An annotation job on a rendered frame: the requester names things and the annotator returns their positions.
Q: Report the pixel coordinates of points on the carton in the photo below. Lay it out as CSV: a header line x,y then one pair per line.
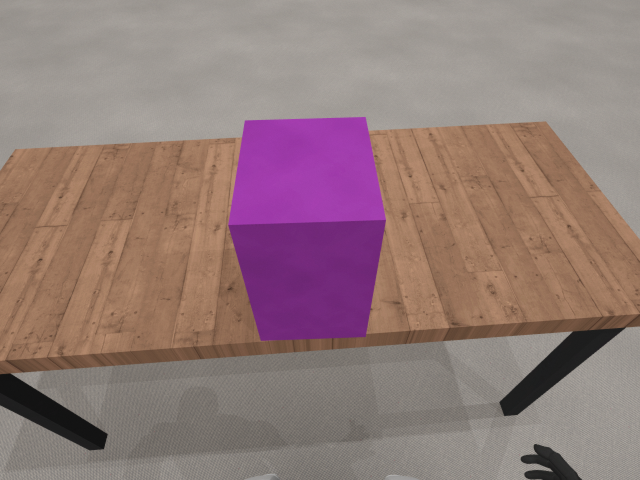
x,y
307,223

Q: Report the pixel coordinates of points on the right robot hand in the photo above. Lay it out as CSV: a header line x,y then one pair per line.
x,y
550,459

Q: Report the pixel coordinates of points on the table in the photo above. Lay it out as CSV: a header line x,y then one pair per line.
x,y
121,254

